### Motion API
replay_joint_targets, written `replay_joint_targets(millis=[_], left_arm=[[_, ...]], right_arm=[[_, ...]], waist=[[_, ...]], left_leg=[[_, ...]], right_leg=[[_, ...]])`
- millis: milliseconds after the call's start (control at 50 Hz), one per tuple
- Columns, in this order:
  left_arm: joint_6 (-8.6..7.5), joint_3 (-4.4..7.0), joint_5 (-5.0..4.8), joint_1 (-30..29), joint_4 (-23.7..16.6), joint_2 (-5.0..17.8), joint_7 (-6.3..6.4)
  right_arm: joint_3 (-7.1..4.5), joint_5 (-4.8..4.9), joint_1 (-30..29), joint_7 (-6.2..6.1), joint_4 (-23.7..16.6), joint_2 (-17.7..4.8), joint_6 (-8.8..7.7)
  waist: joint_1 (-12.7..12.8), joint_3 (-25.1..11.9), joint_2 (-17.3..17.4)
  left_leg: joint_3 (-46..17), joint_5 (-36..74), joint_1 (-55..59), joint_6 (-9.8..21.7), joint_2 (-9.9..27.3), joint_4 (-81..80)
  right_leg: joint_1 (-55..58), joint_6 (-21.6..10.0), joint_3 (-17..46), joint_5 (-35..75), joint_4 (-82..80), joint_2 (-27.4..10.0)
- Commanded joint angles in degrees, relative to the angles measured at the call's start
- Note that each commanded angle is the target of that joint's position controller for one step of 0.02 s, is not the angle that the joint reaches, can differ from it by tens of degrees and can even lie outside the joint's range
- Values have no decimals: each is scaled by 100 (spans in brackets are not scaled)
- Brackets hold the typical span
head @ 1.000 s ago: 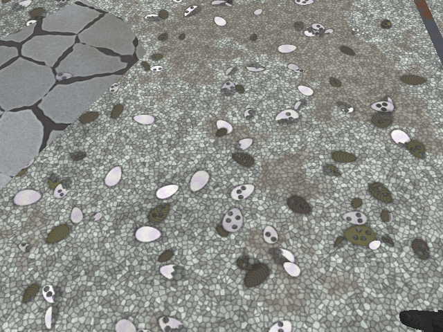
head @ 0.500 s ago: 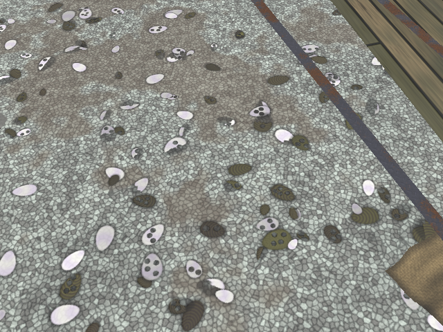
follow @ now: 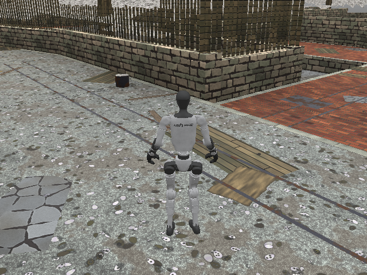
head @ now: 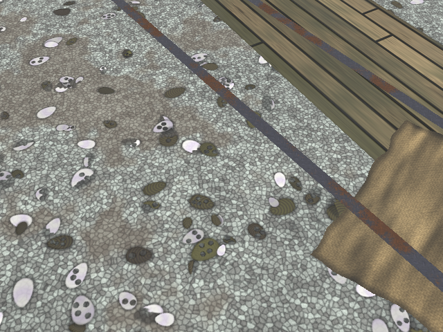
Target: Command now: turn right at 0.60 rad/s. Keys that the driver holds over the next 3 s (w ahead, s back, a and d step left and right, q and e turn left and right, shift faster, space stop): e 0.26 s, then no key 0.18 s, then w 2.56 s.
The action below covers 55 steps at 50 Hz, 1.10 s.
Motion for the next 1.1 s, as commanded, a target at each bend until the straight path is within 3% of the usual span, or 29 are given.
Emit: replay_joint_targets(millis=[20, 40, 60, 80, 100, 160, 240, 340, 380, 400, 420, 440, 460, 500, 540, 600, 660, 820, 860, 900, 920, 940, 960, 980, 1000, 1020, 1040, 1060, 1100], left_arm=[[-116, 212, -19, 123, -541, 617, 33], [-158, 359, 91, 255, -417, 1083, 37], [-137, 435, 33, 291, -278, 1210, 17], [-71, 431, 16, 376, -140, 1072, 32], [-20, 402, 29, 361, -126, 946, 37], [-2, 269, -45, 32, -283, 570, -14], [-23, 148, 19, -267, -473, 394, -90], [-2, 145, 36, -16, -434, 423, -159], [-10, 179, 57, 412, -249, 442, -166], [-21, 227, 67, 540, -246, 665, -123], [-37, 291, 135, 572, -414, 1214, -26], [-161, 181, 318, 538, -414, 934, -82], [-260, 161, 279, 539, -309, 836, -121], [-338, 137, 94, 580, -58, 732, -109], [-396, 66, 98, 522, 16, 656, -64], [-542, 38, 158, 558, 61, 542, -22], [-640, 74, 123, 610, 153, 612, -27], [-662, 157, 10, 941, 480, 855, -146], [-639, 154, -6, 958, 542, 853, -167], [-602, 110, 7, 917, 586, 749, -174], [-606, 34, 62, 911, 593, 559, -169], [-631, -113, 171, 821, 445, 170, -165], [-744, -139, 77, 1041, 179, 50, -121], [-808, 0, -33, 902, 273, 617, -114], [-834, 44, -98, 664, 246, 744, -147], [-832, 18, -60, 599, 303, 626, -146], [-830, 18, 19, 487, 297, 551, -154], [-810, 17, 43, 517, 318, 468, -172], [-756, -4, 68, 570, 363, 325, -185]], right_arm=[[-351, -247, 342, -21, -261, -1372, -30], [-283, -218, 176, -45, -390, -1070, -58], [-192, -172, -82, -92, -459, -768, -55], [-157, -115, -279, -121, -499, -660, -34], [-133, -41, -310, -151, -500, -613, -22], [-130, -90, 2, -228, -419, -687, 70], [-228, -76, 186, -219, -352, -972, 159], [-260, 104, 150, -82, -242, -1168, 163], [-184, 212, 130, -67, -152, -1009, 142], [-84, 116, 473, -36, -17, -723, 100], [123, -275, 548, 29, -209, -230, 55], [2, -126, 118, -54, -258, -584, 88], [-77, 11, 63, -82, -233, -872, 127], [-130, 28, 106, -55, -97, -896, 123], [-130, 63, 67, -13, -80, -853, 67], [-125, 86, 101, 22, 1, -777, -102], [-53, 55, -34, 52, 4, -592, -207], [72, 120, -350, 192, -138, -552, -341], [79, 142, -224, 224, -135, -601, -390], [31, 127, 358, 207, 65, -681, -411], [-62, 137, 1009, 153, 240, -870, -419], [-169, 80, 1830, 97, 343, -1329, -434], [-268, -2, 2114, 159, 393, -1813, -445], [-119, 45, 1844, 191, 325, -1268, -472], [-31, 44, 1552, 181, 268, -1003, -474], [18, 0, 1299, 179, 200, -867, -471], [54, -25, 1148, 177, 178, -755, -459], [80, -64, 1068, 158, 158, -715, -462], [85, -34, 1100, 134, 188, -699, -494]], waist=[[72, -587, 1849], [24, -544, 1374], [101, -462, 1017], [164, -358, 830], [96, -289, 836], [-141, -293, 1007], [-353, -521, 1133], [-236, -560, 1213], [32, -592, 1005], [0, -769, 371], [-208, -1029, -1478], [159, -1093, -1209], [189, -890, -838], [193, -542, -676], [151, -110, -838], [106, -6, -676], [134, 27, -562], [289, 242, -451], [173, 223, -426], [-161, 46, -337], [-459, -257, -201], [-762, -844, 796], [-615, -1181, 2172], [-633, -799, 1291], [-521, -315, 1032], [-404, -161, 700], [-339, 2, 584], [-243, 7, 698], [-178, -24, 704]], left_leg=[[-2438, 2488, 1140, 1518, 2426, -1064], [-2476, 2497, 907, 1894, 2744, -1056], [-1854, 2267, 762, 1678, 2379, -974], [-1313, 1918, 721, 1397, 1972, -915], [-1050, 1928, 803, 1319, 1837, -889], [-422, 2237, 1087, 1375, 1623, -943], [-172, 2388, 1439, 1471, 1875, -902], [2, 2430, 1078, 1372, 1966, -646], [226, 2002, 670, 993, 1775, -141], [584, 1146, 68, 518, 1479, 455], [1093, -1948, -1272, -132, 832, 2003], [412, -2633, -1405, -275, 638, 2897], [326, -2373, -1593, -271, 682, 3346], [292, -1540, -2106, -167, 776, 3341], [310, -719, -2246, -118, 747, 3273], [269, -84, -2367, -34, 756, 2780], [279, 248, -2189, -48, 746, 1874], [381, 286, -1421, 105, 643, 596], [438, 267, -1035, 257, 607, 372], [632, 314, -46, 393, 425, 62], [514, 213, 881, 523, 448, -18], [-880, -102, 1945, 898, 1542, -438], [-3446, -1640, 2915, 1697, 2469, -1364], [-3573, -2424, 2662, 1689, 2474, -1617], [-2913, -2185, 2263, 1515, 2316, -1605], [-2372, -1602, 1935, 1405, 2054, -1642], [-1955, -982, 1647, 1369, 1857, -1731], [-1577, -473, 1391, 1306, 1686, -1837], [-1078, 508, 1225, 1341, 1517, -1956]], right_leg=[[-1329, 62, -314, -2290, 1652, 246], [-1464, 331, -338, -2269, 2956, -231], [-1447, 420, -394, -1852, 3409, -341], [-1465, 525, -476, -1518, 3611, -392], [-1639, 607, -526, -1214, 3809, -414], [-1725, 748, -967, -857, 3327, -538], [-1316, 766, -1240, -917, 2111, -854], [-130, 461, -1600, -630, 472, -720], [897, 139, -1689, 542, -1006, -561], [1802, -38, -1099, 1667, -1300, -928], [2692, -664, 797, 4149, -1083, -2563], [1752, -1664, 1056, 3937, -1131, -3015], [1697, -1648, 735, 2594, -1379, -2645], [1779, -1149, 565, -579, -1833, -2141], [1530, -1078, 657, -1444, -2303, -2028], [1708, -1078, 487, -1106, -2542, -1991], [1698, -1058, 207, -696, -2603, -1955], [1199, -1148, 39, -651, -2433, -2134], [1136, -1089, 36, -565, -2268, -2174], [828, -902, -169, -224, -1743, -1973], [473, -717, -446, 347, -934, -1688], [-261, -351, -1052, -12, 1080, -1111], [-1989, -16, -1156, -1722, 2796, -358], [-2560, -21, -680, -1619, 3508, -668], [-2799, -116, -748, -1076, 3596, -930], [-2692, -120, -852, -584, 3477, -1138], [-2615, -89, -887, -226, 3222, -1274], [-2335, -49, -910, 60, 3063, -1378], [-2189, 75, -1047, 392, 2869, -1382]])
